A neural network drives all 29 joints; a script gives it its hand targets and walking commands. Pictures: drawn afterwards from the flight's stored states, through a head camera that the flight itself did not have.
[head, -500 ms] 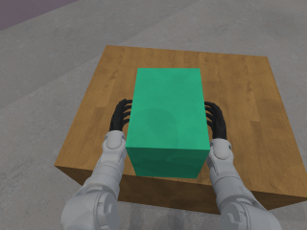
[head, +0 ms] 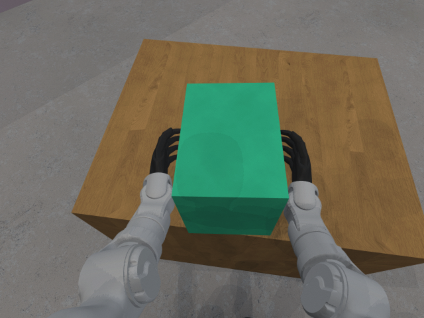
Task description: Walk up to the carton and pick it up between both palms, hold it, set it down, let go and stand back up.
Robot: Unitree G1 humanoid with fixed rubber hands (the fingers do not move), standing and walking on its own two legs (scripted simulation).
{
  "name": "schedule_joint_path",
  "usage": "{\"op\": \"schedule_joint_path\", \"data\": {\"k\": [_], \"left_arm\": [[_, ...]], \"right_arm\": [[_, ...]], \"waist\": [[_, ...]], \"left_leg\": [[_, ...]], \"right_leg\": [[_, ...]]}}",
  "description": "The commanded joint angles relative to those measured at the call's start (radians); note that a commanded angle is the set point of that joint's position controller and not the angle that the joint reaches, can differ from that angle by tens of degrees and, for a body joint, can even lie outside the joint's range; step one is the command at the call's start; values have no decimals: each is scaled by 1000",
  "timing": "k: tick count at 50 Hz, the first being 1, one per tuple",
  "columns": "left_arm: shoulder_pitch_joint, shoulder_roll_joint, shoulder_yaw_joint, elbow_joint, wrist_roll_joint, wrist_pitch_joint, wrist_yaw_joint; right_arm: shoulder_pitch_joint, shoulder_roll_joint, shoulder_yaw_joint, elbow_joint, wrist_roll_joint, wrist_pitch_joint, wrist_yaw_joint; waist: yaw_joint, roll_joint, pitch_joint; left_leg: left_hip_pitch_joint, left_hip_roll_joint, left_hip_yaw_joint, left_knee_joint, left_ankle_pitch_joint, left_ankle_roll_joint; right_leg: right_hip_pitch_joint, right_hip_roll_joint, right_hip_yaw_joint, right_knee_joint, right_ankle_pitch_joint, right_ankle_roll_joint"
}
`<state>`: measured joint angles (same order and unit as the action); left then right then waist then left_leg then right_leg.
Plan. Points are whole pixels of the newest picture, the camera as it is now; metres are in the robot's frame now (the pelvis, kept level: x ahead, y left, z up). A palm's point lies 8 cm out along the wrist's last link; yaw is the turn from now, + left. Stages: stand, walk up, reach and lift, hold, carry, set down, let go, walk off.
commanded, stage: set down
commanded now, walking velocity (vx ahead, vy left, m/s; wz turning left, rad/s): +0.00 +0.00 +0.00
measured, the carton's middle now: (229, 161) +0.44 -0.02 -0.04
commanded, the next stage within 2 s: none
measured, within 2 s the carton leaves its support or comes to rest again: rests again in 0.02 s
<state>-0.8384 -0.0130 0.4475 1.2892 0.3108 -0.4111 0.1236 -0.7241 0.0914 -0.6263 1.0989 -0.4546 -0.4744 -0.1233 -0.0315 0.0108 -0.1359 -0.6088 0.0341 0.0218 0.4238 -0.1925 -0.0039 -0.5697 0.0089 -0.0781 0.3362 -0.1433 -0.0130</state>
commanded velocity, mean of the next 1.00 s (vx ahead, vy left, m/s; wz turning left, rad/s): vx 0.00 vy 0.00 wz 0.00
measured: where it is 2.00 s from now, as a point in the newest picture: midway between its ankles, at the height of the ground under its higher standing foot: outside the picture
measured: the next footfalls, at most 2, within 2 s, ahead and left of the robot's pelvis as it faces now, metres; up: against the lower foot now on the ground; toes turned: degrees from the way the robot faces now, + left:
none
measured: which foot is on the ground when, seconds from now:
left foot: down 0.00-1.00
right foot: down 0.00-1.00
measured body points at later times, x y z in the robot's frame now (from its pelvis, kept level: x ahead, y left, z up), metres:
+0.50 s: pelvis -0.01 +0.00 +0.00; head +0.12 +0.01 +0.43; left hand +0.43 +0.12 -0.02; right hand +0.40 -0.16 -0.02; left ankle -0.02 +0.12 -0.74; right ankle -0.02 -0.11 -0.74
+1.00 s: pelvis +0.00 +0.00 +0.00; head +0.13 +0.01 +0.43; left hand +0.43 +0.12 -0.02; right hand +0.40 -0.16 -0.02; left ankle -0.02 +0.11 -0.74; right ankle -0.02 -0.11 -0.74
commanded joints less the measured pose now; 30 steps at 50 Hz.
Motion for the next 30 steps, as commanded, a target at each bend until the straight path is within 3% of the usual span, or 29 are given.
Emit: {"op": "schedule_joint_path", "data": {"k": [1,14,30], "left_arm": [[-583,-550,-211,-52,103,-64,-129],[-551,-527,-153,-15,150,-66,-122],[-503,-505,-115,-8,188,-64,-124]], "right_arm": [[-548,592,282,53,-140,-36,154],[-568,568,221,36,-185,-54,165],[-523,573,191,46,-207,-56,161]], "waist": [[-15,31,-756],[-10,19,-748],[-19,13,-710]], "left_leg": [[211,1,56,12,449,-50],[196,6,54,15,402,-41],[154,4,50,9,384,-26]], "right_leg": [[532,-11,-9,120,660,10],[492,-11,-17,115,581,8],[501,-23,-15,121,593,10]]}}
